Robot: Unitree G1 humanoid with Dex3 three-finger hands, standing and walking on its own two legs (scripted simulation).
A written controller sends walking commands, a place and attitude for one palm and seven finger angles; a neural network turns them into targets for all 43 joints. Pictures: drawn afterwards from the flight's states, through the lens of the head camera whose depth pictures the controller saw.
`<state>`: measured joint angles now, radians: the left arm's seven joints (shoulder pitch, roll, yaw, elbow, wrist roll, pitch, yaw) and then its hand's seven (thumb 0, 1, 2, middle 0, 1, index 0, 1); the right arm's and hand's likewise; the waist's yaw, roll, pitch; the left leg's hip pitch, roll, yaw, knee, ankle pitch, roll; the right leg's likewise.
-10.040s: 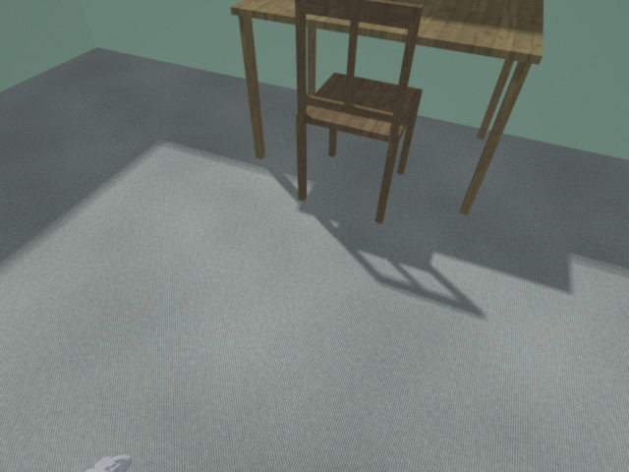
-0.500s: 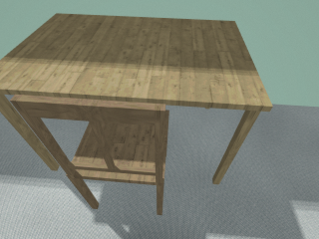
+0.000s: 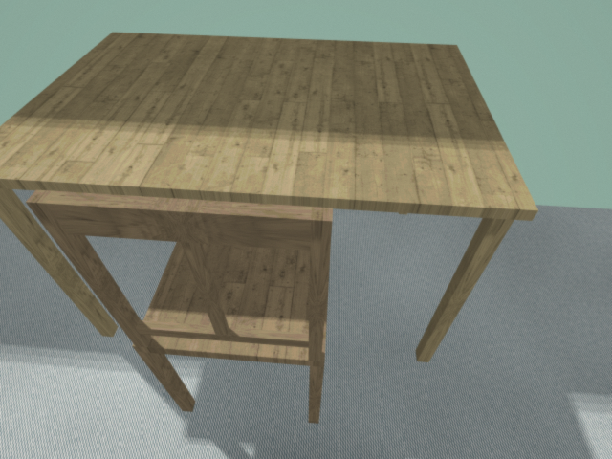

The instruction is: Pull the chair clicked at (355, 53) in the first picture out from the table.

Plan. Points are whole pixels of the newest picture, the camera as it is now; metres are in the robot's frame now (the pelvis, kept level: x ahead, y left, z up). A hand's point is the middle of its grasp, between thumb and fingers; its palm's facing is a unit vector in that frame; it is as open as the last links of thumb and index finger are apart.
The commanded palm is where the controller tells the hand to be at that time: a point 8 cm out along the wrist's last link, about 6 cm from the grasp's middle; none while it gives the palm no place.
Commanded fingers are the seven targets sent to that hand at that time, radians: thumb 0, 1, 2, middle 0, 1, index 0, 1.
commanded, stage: look again from close up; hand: left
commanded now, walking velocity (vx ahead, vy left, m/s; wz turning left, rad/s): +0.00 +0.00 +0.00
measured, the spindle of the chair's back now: (208, 291) +0.40 +0.20 -0.08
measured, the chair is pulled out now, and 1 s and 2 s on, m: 0.00 0.00 0.00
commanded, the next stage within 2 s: raise the hand toward the chair's back in 0.54 s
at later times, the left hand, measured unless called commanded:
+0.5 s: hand out of the picture +0.03 +0.20 -0.17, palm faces +0.00 -0.98 -0.21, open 7.4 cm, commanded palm none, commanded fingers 0.00 0.90 0.90 -0.20 -0.30 -0.20 -0.30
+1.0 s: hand (189, 429) +0.17 +0.16 -0.04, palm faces -0.04 -1.00 -0.02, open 8.7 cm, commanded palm +0.12 +0.24 -0.06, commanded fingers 0.00 0.46 0.71 -0.16 -0.23 -0.16 -0.23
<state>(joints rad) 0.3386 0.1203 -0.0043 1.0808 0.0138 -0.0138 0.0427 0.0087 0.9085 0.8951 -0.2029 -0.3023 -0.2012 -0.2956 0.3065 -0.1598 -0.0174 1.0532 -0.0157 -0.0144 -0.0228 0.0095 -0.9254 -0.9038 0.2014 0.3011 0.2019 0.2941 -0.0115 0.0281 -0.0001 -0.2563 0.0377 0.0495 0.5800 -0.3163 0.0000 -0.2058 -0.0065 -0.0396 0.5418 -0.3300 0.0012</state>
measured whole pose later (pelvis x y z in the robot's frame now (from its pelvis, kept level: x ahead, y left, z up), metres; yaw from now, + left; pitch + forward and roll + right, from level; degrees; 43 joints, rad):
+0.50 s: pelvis +0.01 +0.02 +0.00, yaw -1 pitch -1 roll +0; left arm 0.27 0.17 -0.01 1.04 0.01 0.00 0.03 0.00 0.91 0.90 -0.20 -0.30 -0.20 -0.30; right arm 0.26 -0.17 0.00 1.07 -0.01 -0.02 -0.02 0.00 -0.92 -0.90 0.20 0.30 0.20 0.29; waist 0.00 0.00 0.03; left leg -0.20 -0.01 0.09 0.49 -0.29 0.03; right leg -0.18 -0.05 -0.01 0.51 -0.32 0.03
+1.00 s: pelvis -0.05 -0.02 -0.06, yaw +1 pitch +11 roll +1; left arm 0.27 0.20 0.19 0.31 -0.23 -0.54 -0.36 0.00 0.68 0.80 -0.18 -0.27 -0.17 -0.26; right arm 0.14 -0.28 -0.04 0.59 0.00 -0.29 0.01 0.01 -0.91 -0.90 0.21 0.30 0.21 0.29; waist -0.02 -0.04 -0.13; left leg -0.77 0.04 0.03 0.98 -0.41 -0.02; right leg -0.74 -0.03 -0.05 1.02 -0.47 -0.03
